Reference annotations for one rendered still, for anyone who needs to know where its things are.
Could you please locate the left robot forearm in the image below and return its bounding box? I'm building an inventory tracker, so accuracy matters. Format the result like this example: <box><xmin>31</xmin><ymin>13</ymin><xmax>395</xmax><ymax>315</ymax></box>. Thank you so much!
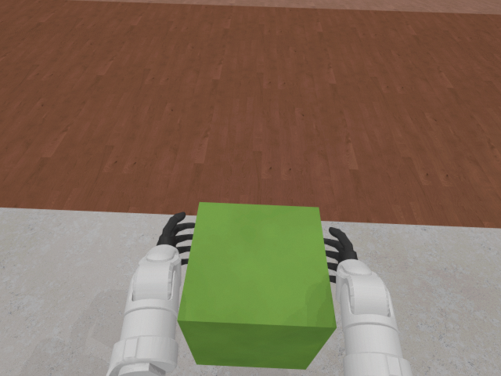
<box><xmin>106</xmin><ymin>244</ymin><xmax>182</xmax><ymax>376</ymax></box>

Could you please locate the robot left hand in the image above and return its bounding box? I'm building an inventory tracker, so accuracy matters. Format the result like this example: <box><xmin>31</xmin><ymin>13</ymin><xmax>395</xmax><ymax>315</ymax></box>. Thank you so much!
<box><xmin>157</xmin><ymin>212</ymin><xmax>195</xmax><ymax>265</ymax></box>

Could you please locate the carton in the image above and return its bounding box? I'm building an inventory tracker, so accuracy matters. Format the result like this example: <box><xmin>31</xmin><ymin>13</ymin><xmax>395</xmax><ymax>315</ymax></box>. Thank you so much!
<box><xmin>177</xmin><ymin>202</ymin><xmax>337</xmax><ymax>370</ymax></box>

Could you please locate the robot right hand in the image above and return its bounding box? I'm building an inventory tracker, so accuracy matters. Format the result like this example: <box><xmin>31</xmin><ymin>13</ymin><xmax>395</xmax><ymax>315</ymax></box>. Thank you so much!
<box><xmin>323</xmin><ymin>227</ymin><xmax>358</xmax><ymax>283</ymax></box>

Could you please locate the right robot forearm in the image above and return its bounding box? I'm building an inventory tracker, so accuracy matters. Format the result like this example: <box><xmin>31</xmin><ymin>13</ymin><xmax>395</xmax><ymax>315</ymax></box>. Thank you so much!
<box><xmin>336</xmin><ymin>259</ymin><xmax>413</xmax><ymax>376</ymax></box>

